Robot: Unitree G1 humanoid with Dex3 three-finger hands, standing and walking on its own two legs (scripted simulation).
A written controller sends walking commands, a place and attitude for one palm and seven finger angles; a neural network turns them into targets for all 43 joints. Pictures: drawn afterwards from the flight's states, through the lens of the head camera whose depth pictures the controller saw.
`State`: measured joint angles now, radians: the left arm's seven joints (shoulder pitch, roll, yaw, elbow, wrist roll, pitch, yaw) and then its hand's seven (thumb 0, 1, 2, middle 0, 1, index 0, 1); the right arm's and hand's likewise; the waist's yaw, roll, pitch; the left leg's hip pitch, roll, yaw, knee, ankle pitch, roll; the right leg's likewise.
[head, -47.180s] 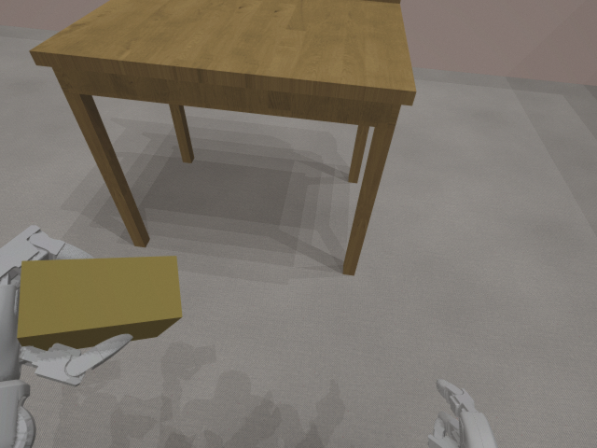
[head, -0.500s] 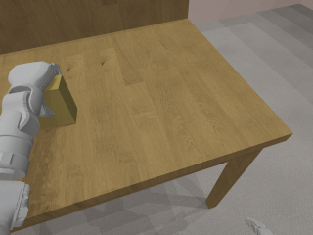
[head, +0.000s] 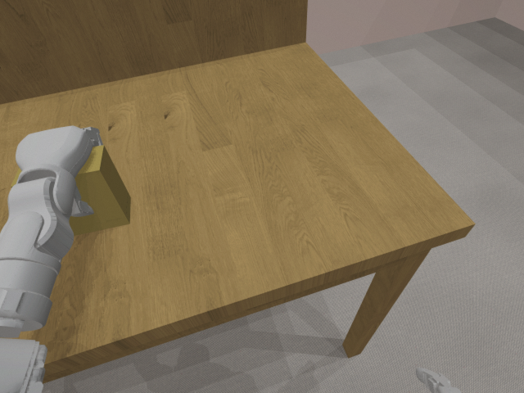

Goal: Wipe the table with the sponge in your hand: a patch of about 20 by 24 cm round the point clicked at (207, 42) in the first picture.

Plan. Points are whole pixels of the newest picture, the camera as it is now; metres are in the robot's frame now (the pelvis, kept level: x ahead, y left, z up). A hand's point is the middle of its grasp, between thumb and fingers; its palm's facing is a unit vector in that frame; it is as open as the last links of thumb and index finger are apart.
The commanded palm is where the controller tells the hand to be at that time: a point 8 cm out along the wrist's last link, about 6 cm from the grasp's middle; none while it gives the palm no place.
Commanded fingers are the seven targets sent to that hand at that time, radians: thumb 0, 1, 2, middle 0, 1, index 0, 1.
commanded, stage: wipe back along the middle lane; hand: left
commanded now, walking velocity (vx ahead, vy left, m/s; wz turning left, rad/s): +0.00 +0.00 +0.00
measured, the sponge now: (85, 202) +0.37 +0.33 +0.09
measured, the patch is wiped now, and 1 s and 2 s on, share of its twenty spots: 0.55 0.65 0.70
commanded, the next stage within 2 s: slide across to the third lane in 1.22 s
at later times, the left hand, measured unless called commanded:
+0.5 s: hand (73, 195) +0.34 +0.31 +0.14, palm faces +0.04 -0.02 -1.00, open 10.2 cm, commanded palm +0.30 +0.29 +0.17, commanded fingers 0.00 0.10 1.30 -1.20 -1.60 -1.20 -1.60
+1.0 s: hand (70, 227) +0.29 +0.28 +0.14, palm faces +0.14 -0.06 -0.99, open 10.2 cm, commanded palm +0.24 +0.27 +0.16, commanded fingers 0.00 0.10 1.30 -1.20 -1.60 -1.20 -1.60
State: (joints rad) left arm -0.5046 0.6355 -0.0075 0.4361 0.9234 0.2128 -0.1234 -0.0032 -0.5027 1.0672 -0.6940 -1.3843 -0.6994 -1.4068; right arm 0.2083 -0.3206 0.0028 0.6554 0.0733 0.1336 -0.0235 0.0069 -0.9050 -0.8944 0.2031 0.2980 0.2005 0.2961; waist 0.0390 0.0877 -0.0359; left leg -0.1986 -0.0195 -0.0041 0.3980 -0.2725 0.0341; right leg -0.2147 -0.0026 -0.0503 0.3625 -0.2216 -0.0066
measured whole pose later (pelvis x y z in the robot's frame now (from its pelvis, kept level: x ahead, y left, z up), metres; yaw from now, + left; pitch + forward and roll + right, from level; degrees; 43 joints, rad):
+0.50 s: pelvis +0.00 +0.00 +0.00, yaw +0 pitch +3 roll -1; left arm -0.33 0.60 -0.03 0.20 0.89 0.33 -0.09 0.00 -0.49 1.07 -0.67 -1.41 -0.68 -1.43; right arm 0.14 -0.31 0.02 0.62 0.08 0.13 -0.01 0.01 -0.91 -0.89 0.20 0.30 0.20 0.30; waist 0.06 0.10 -0.05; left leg -0.19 -0.02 0.01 0.43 -0.29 0.04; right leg -0.21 -0.01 -0.04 0.41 -0.24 0.00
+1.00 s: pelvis +0.00 +0.01 +0.00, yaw +0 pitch +2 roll -1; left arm -0.07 0.53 -0.07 -0.19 0.89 0.47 -0.05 0.01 -0.49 1.06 -0.67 -1.41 -0.68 -1.42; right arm 0.07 -0.29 0.05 0.60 0.08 0.13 0.02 0.01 -0.91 -0.89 0.20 0.30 0.20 0.30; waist 0.11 0.13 -0.05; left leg -0.16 -0.04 0.01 0.44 -0.30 0.05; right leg -0.19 -0.02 -0.04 0.43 -0.26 0.01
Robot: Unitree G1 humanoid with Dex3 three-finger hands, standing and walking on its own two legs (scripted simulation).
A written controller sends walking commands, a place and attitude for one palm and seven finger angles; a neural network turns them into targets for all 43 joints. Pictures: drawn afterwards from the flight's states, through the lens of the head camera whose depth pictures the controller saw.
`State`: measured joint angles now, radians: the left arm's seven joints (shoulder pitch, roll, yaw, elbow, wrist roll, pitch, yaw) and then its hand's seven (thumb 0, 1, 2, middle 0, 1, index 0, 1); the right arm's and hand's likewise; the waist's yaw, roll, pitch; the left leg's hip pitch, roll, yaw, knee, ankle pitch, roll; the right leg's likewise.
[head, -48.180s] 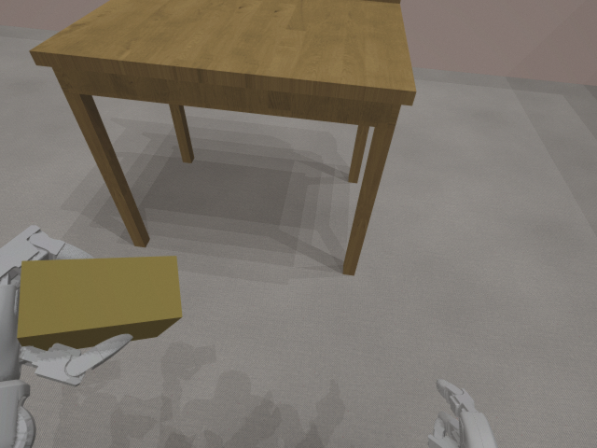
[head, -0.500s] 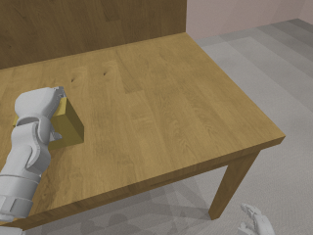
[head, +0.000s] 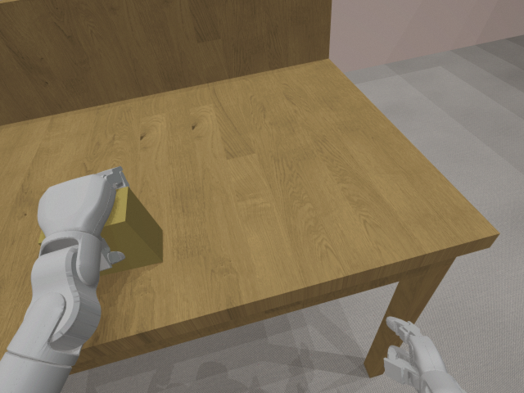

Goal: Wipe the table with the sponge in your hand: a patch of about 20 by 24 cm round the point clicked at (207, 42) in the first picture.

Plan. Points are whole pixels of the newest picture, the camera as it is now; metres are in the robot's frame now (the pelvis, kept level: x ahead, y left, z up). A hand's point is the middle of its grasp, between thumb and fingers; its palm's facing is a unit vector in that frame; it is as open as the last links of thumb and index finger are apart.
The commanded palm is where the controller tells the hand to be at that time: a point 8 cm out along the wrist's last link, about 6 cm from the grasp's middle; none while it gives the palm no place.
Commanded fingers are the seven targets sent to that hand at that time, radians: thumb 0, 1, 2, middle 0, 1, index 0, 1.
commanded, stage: wipe back along the middle lane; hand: left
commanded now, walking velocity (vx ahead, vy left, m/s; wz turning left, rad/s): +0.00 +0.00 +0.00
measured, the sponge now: (116, 242) +0.29 +0.28 +0.10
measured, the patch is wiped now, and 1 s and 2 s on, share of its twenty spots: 0.65 0.70 0.75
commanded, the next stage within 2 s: slide across to the third lane in 0.22 s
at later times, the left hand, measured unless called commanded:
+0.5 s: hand (108, 245) +0.25 +0.25 +0.15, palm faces +0.16 -0.07 -0.98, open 10.2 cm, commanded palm +0.22 +0.22 +0.18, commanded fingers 0.00 0.10 1.30 -1.20 -1.60 -1.20 -1.60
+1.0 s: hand (161, 234) +0.27 +0.18 +0.15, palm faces +0.13 -0.08 -0.99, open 10.1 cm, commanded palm +0.24 +0.16 +0.20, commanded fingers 0.00 0.10 1.30 -1.20 -1.60 -1.20 -1.60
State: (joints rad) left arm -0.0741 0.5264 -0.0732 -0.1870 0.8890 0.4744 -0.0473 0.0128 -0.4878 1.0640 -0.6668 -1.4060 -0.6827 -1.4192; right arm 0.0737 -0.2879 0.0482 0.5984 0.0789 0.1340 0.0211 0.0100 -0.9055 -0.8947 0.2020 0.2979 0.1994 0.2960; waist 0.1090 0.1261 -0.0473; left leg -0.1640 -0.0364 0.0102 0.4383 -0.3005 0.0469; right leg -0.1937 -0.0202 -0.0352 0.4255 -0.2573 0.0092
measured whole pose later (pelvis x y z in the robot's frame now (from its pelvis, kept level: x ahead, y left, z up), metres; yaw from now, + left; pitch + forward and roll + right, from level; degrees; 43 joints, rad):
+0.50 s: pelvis -0.01 -0.02 +0.00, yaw +0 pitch +0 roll +0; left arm 0.00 0.52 -0.10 -0.29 0.90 0.55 -0.05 0.01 -0.49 1.06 -0.67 -1.40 -0.69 -1.40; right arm 0.08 -0.30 0.05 0.60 0.08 0.13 -0.01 0.01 -0.91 -0.89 0.20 0.30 0.20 0.30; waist 0.11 0.12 -0.04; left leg -0.16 -0.02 0.01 0.46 -0.30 0.02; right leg -0.20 0.00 -0.04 0.47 -0.27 -0.02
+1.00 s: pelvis -0.03 -0.04 +0.00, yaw +0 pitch -2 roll +1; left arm -0.25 0.44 -0.30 -0.12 0.93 0.59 -0.08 -0.01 -0.52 1.06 -0.71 -1.36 -0.75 -1.34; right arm 0.01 -0.27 0.07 0.63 0.08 0.11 -0.01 0.01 -0.90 -0.89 0.20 0.30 0.20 0.30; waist 0.13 0.12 -0.02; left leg -0.12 -0.01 0.00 0.40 -0.24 0.00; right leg -0.17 0.01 -0.05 0.45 -0.23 -0.04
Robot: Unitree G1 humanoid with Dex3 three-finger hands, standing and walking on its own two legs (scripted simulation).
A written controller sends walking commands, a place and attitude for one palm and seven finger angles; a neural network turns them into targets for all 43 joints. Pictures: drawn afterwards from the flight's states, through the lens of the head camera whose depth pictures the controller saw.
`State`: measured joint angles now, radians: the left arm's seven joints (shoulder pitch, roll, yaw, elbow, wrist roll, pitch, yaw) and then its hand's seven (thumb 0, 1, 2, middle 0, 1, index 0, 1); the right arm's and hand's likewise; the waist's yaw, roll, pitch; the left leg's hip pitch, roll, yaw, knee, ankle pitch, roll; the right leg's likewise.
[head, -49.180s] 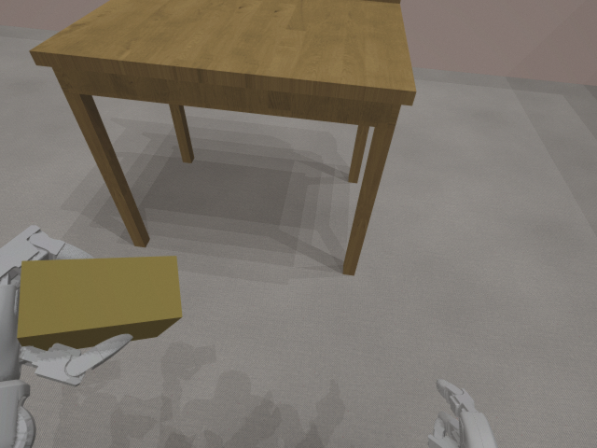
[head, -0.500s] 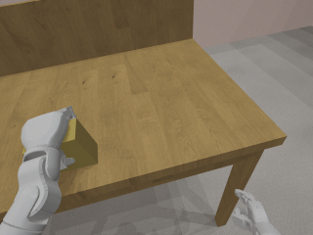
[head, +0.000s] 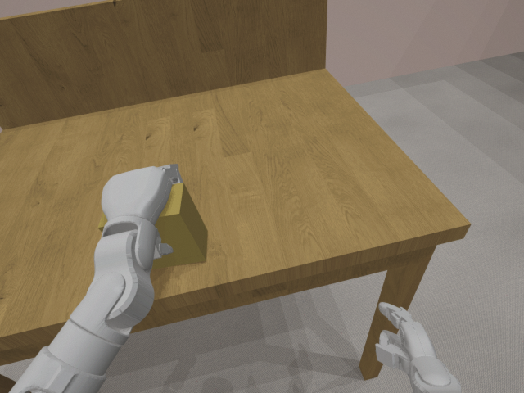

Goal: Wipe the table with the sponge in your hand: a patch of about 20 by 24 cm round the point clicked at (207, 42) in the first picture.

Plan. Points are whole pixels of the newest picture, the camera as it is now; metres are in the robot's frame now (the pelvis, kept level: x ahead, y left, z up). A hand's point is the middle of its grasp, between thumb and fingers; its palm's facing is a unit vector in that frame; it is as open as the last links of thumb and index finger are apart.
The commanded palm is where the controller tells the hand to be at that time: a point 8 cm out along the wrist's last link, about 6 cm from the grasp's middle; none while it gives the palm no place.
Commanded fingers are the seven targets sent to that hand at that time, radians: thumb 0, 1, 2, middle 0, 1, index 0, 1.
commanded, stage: wipe forward along the third lane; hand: left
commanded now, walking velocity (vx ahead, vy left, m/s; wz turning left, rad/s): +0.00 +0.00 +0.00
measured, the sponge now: (164, 237) +0.31 +0.22 +0.10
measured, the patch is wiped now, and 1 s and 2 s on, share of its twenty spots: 0.70 0.75 0.95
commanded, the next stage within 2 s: wipe back along the third lane in 1.68 s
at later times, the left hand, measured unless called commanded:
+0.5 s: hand (174, 195) +0.35 +0.21 +0.15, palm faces +0.04 -0.03 -1.00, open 10.1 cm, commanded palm +0.33 +0.21 +0.18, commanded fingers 0.00 0.10 1.30 -1.20 -1.60 -1.20 -1.60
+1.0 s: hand (173, 175) +0.40 +0.23 +0.15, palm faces -0.03 +0.00 -1.00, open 10.1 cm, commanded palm +0.38 +0.25 +0.17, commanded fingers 0.00 0.10 1.30 -1.20 -1.60 -1.20 -1.60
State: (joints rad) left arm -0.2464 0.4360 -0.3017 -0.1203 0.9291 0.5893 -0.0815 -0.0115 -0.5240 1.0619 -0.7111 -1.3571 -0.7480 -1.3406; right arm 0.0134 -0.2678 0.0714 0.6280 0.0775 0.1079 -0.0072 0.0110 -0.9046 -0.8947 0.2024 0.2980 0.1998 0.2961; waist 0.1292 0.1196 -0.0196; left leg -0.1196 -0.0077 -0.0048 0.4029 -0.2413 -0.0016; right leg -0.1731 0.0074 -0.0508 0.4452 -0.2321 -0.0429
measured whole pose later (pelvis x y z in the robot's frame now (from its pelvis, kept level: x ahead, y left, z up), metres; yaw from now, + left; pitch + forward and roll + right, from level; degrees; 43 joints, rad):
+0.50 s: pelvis +0.00 -0.02 +0.00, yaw +0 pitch -1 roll +1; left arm -0.47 0.43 -0.27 0.24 0.93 0.57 -0.11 -0.01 -0.54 1.07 -0.73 -1.34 -0.77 -1.32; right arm 0.06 -0.30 0.06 0.68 0.08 0.12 -0.05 0.01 -0.91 -0.89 0.20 0.30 0.20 0.30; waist 0.07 0.10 -0.04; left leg -0.15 0.01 -0.01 0.41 -0.24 -0.01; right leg -0.22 0.03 -0.05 0.46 -0.23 -0.07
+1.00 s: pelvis -0.01 -0.03 +0.00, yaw +0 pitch +2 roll +1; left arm -0.68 0.51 -0.16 0.62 0.94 0.35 -0.09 0.01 -0.55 1.08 -0.74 -1.33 -0.78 -1.32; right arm 0.16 -0.31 0.03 0.71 0.08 0.11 -0.08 0.01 -0.90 -0.89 0.20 0.30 0.20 0.30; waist 0.02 0.08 -0.06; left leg -0.25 0.03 -0.01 0.46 -0.25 0.01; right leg -0.30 0.05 -0.06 0.47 -0.22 -0.09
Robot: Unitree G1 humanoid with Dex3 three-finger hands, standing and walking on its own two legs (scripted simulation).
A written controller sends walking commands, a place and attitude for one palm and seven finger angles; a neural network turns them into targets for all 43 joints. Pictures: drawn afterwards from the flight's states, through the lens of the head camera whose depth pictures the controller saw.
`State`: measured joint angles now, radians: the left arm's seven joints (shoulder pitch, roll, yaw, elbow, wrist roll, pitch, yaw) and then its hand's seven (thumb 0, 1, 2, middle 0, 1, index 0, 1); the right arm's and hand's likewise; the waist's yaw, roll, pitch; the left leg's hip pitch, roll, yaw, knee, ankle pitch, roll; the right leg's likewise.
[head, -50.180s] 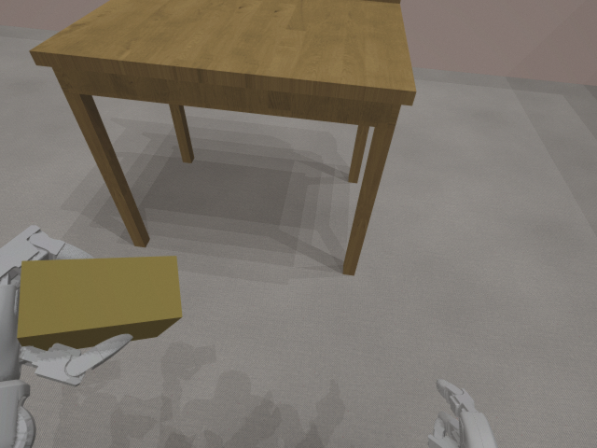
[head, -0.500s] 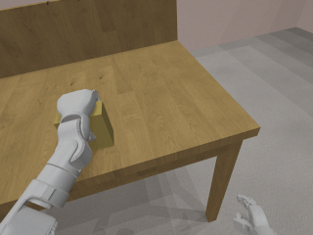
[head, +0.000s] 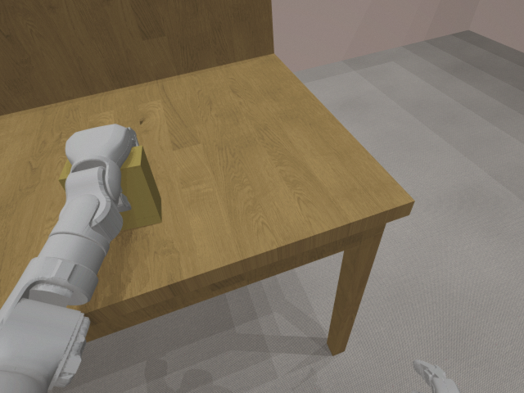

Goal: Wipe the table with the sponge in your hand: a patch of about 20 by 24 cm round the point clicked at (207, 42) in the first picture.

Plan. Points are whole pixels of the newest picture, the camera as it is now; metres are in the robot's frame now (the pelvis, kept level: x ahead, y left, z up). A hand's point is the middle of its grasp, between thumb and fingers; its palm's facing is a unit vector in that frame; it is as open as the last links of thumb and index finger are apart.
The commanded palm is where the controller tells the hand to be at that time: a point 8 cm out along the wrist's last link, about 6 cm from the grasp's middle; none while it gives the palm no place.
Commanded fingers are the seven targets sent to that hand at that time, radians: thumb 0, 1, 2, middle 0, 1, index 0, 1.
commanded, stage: wipe forward along the third lane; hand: left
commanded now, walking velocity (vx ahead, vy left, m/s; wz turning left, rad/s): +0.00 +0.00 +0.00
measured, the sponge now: (121, 200) +0.39 +0.27 +0.10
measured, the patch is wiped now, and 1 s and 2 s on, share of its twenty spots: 0.75 0.95 0.95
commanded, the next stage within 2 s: wipe back along the third lane in 0.68 s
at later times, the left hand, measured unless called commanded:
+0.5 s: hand (104, 159) +0.44 +0.30 +0.15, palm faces -0.06 +0.00 -1.00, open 10.1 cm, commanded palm +0.43 +0.31 +0.17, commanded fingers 0.00 0.10 1.30 -1.20 -1.60 -1.20 -1.60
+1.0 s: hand (101, 151) +0.47 +0.32 +0.15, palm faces -0.01 +0.02 -1.00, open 10.1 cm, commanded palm +0.44 +0.30 +0.17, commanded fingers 0.00 0.10 1.30 -1.20 -1.60 -1.20 -1.60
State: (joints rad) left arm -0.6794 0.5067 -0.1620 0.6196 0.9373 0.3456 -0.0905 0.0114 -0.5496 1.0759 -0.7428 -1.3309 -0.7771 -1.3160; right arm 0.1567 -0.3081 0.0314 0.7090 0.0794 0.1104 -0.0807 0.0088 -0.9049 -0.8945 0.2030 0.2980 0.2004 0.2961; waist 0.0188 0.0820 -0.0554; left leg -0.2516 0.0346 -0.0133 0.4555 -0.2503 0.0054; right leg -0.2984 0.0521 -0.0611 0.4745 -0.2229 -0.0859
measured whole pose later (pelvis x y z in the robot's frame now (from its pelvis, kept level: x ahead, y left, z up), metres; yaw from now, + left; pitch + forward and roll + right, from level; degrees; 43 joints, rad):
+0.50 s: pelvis +0.01 +0.02 +0.00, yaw -1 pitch +6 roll +0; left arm -0.81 0.56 -0.10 0.85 0.97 0.21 -0.05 0.01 -0.55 1.08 -0.74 -1.34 -0.77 -1.33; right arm 0.24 -0.31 0.01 0.72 0.08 0.13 -0.07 0.01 -0.91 -0.89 0.20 0.30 0.20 0.30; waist -0.02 0.07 -0.08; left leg -0.30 0.02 0.00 0.46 -0.25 0.00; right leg -0.34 0.04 -0.04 0.44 -0.21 -0.06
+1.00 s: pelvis +0.03 +0.06 +0.00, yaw -1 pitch +8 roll -1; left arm -0.82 0.49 -0.17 0.84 0.98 0.26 0.03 0.01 -0.54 1.08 -0.73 -1.35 -0.76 -1.34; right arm 0.28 -0.29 -0.01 0.74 0.08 0.15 -0.05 0.01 -0.90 -0.89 0.20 0.30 0.20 0.30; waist 0.01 0.07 -0.11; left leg -0.30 -0.02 0.02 0.43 -0.26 0.03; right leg -0.32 0.00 -0.02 0.40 -0.21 -0.01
